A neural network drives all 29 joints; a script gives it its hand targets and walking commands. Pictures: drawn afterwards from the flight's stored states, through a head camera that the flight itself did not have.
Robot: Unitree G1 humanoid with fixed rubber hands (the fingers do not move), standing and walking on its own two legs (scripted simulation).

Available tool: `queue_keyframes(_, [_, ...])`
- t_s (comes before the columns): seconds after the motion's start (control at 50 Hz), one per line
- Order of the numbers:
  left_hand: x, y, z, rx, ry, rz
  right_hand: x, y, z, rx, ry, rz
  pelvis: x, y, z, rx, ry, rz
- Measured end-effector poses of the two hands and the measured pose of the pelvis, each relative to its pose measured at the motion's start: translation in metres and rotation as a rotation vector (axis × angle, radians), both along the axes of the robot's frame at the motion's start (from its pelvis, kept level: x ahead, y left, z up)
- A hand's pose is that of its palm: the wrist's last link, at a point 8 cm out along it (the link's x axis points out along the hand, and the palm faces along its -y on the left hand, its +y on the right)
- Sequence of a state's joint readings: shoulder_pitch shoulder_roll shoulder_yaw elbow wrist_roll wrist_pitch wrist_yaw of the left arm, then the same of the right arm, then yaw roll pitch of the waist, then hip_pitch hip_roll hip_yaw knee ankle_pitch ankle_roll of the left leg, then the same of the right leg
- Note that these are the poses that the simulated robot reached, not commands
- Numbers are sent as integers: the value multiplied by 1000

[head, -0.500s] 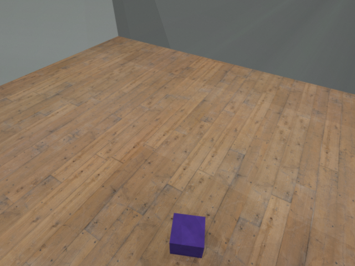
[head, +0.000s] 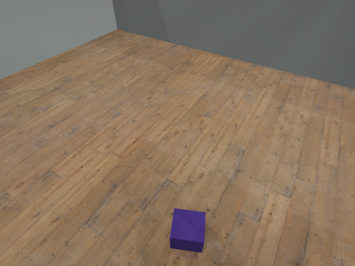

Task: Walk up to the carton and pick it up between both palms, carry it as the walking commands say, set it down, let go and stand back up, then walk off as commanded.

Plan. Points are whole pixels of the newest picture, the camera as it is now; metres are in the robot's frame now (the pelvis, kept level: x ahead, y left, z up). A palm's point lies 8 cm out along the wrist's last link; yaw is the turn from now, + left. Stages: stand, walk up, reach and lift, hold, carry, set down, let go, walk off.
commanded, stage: stand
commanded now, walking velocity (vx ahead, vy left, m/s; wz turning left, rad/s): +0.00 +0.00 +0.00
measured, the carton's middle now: (187, 230) +0.48 -0.04 -0.70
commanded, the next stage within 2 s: walk off in 0.14 s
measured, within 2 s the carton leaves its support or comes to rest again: neither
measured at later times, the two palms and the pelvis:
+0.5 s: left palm out of the picture +0.05 +0.28 -0.13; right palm out of the picture +0.06 -0.28 -0.12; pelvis +0.00 +0.00 +0.00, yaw +0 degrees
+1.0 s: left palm out of the picture -0.07 +0.24 -0.15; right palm out of the picture -0.09 -0.27 -0.15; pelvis -0.13 -0.01 -0.01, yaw +1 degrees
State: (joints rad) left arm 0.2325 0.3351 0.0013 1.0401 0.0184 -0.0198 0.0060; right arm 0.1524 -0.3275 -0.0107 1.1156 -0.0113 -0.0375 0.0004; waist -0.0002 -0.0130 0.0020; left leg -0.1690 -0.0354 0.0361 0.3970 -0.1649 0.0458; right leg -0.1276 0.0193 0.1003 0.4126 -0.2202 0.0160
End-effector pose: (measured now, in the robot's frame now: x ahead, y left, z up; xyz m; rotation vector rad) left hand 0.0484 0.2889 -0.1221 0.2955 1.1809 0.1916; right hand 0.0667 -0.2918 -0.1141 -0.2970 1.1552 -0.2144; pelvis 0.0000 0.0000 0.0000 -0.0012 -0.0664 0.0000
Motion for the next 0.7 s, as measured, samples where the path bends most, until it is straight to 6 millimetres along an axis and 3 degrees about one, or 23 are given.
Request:
queue_keyframes(0.36, [13,2,0,-5,2,-1,5,1,2,-7,15,-2,4,2,1,-1,5,0])
queue_keyframes(0.46, [11,-6,-5,-21,23,18,1,10,-3,12,45,-9,1,3,1,1,14,2])
queue_keyframes(0.58, [-10,-20,-16,-35,63,31,-18,24,-18,51,93,-21,-15,0,-5,11,17,1])
queue_keyframes(0.7, [-54,-33,-25,-11,117,48,-41,21,-40,84,99,-36,-43,-12,-18,26,17,-22])
